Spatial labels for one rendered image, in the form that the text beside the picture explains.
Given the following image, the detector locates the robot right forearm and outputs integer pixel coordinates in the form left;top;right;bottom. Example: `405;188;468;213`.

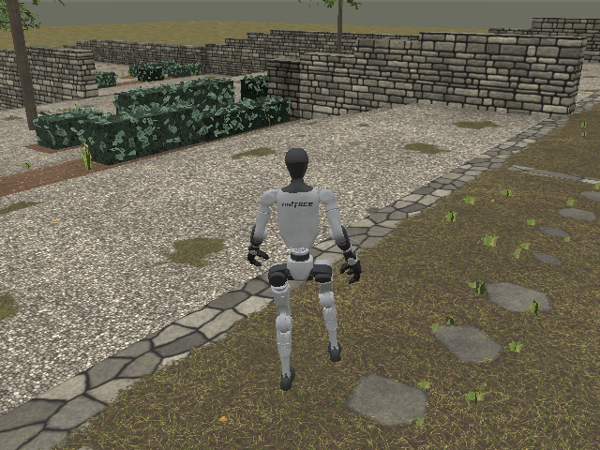
337;225;358;265

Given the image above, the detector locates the left robot hand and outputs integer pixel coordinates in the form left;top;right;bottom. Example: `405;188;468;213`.
247;250;269;266

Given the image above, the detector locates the left robot thigh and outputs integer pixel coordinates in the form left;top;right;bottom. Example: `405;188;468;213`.
268;262;293;333

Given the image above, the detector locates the right robot upper arm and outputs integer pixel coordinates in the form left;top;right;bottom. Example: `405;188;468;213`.
317;188;345;241

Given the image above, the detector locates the robot left forearm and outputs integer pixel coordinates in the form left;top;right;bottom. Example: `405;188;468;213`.
248;225;263;255

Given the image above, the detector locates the robot left shin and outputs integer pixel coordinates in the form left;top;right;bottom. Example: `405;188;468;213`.
276;316;292;378

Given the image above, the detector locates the left robot upper arm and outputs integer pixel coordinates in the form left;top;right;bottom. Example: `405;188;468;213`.
253;189;278;239

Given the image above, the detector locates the right robot hand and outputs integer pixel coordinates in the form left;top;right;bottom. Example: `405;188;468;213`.
340;261;362;284

